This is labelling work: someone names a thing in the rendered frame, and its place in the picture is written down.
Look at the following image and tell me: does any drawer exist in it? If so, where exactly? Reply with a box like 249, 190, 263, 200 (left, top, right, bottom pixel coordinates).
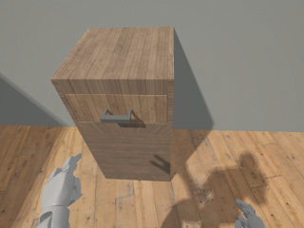
65, 93, 167, 124

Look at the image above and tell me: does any handle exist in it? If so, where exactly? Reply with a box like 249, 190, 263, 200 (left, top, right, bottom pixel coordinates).
100, 108, 132, 124

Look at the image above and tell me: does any left robot hand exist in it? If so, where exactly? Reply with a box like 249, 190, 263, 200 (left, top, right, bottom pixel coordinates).
40, 153, 83, 211

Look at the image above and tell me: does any cabinet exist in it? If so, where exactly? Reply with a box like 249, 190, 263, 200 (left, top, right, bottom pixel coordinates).
50, 26, 175, 182

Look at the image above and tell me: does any left robot forearm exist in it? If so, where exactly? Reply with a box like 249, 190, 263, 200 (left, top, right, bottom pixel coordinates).
36, 205, 70, 228

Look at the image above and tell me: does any right robot hand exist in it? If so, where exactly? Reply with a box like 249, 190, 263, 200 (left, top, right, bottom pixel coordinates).
235, 199, 266, 228

